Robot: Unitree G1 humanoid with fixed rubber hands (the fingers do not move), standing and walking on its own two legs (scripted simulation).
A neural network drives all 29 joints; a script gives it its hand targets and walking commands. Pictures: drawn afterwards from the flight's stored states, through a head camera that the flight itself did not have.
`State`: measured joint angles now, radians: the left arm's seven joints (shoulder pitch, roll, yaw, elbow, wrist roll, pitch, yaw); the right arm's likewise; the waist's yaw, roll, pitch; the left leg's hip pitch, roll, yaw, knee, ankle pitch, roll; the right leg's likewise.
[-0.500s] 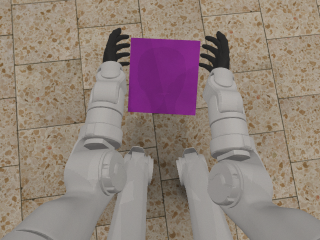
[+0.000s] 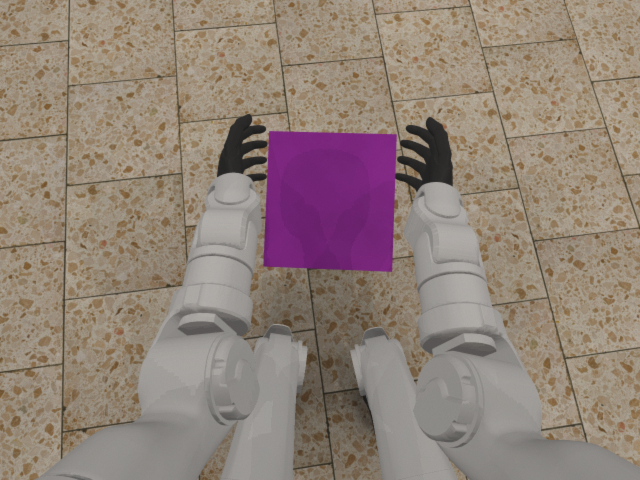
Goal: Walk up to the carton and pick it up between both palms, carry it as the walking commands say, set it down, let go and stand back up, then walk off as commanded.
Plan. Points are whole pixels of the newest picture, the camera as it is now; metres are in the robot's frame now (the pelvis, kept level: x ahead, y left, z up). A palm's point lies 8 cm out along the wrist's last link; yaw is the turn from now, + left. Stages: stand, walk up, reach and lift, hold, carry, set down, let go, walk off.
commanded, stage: reach and lift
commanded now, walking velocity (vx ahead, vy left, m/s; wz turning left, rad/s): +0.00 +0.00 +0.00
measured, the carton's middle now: (330, 208) +0.45 +0.00 -0.15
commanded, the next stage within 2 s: none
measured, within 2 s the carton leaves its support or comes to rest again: neither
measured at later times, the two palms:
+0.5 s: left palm (223, 168) +0.44 +0.12 +0.02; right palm (459, 176) +0.43 -0.12 +0.03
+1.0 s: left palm (211, 153) +0.42 +0.12 +0.09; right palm (506, 155) +0.41 -0.13 +0.11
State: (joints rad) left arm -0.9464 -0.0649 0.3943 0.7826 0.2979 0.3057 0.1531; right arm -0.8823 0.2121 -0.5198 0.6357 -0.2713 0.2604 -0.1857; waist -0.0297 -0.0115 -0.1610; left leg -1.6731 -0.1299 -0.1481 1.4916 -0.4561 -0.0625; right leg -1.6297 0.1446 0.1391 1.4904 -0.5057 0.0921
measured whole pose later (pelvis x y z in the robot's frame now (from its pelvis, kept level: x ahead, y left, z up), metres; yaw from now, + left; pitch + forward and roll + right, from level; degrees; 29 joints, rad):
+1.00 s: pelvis +0.04 +0.00 +0.13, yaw +1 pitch +24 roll -1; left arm -0.63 -0.18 0.38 0.65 0.34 0.29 0.10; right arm -0.59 0.27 -0.46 0.55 -0.30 0.25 -0.14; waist -0.03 -0.01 -0.13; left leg -1.03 -0.09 -0.17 0.92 -0.31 -0.04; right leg -0.99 0.10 0.17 0.91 -0.34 0.05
